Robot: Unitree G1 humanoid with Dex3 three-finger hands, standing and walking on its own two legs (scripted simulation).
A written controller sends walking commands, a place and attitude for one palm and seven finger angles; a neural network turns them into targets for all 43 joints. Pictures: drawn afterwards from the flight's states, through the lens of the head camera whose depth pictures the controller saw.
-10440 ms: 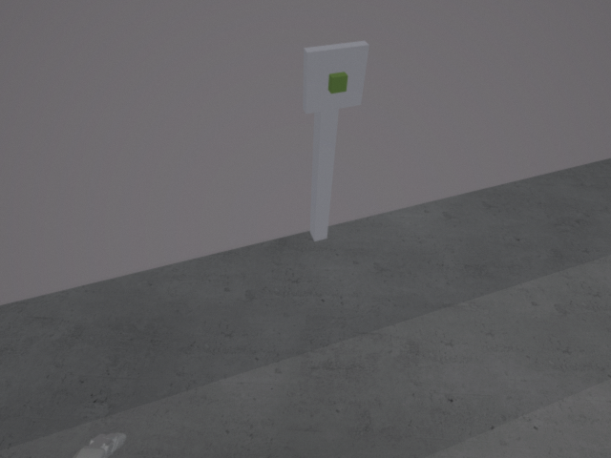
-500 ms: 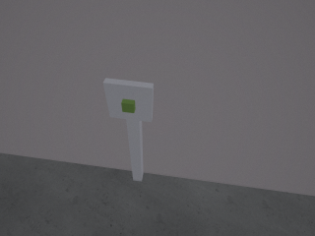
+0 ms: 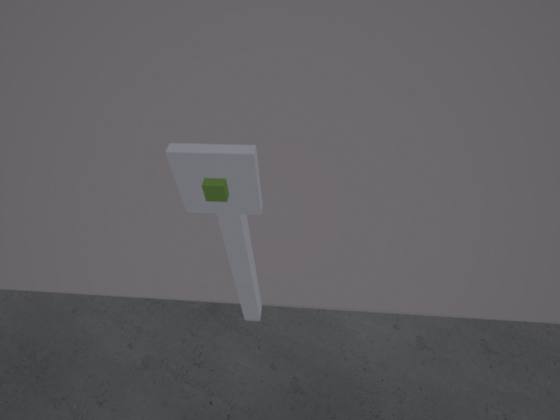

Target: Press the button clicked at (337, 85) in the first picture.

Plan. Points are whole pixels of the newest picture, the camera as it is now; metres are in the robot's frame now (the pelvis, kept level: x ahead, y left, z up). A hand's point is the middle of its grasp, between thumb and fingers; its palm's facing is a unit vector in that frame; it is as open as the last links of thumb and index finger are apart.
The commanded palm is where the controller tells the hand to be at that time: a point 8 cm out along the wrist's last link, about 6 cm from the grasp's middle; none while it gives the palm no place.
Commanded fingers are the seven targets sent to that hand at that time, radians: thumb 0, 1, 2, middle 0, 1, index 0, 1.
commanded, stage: look again from close up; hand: left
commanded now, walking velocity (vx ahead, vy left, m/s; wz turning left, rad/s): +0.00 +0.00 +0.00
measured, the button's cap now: (216, 188) +0.57 +0.17 -0.02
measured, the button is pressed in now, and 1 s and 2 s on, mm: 0 0 0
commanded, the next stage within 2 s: shuffle to correct the standing spot in 0.30 s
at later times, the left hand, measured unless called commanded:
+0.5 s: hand out of the picture +0.00 +0.13 -0.17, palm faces +0.03 -0.98 -0.21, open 7.3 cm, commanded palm none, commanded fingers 0.00 0.90 0.90 -0.20 -0.30 -0.20 -0.30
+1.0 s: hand out of the picture +0.04 +0.16 -0.19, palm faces +0.11 -0.98 -0.18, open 7.4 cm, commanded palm none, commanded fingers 0.00 0.90 0.90 -0.20 -0.30 -0.20 -0.30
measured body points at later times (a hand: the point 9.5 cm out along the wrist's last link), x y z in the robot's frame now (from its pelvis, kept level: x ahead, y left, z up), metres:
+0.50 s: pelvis +0.00 -0.04 +0.00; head +0.02 -0.06 +0.45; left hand +0.00 +0.18 -0.15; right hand +0.00 -0.26 -0.17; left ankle -0.03 +0.11 -0.73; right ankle +0.01 -0.15 -0.73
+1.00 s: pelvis +0.08 +0.00 -0.01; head +0.11 +0.00 +0.44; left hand +0.04 +0.21 -0.17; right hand +0.10 -0.23 -0.16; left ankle +0.11 +0.11 -0.73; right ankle +0.02 -0.13 -0.73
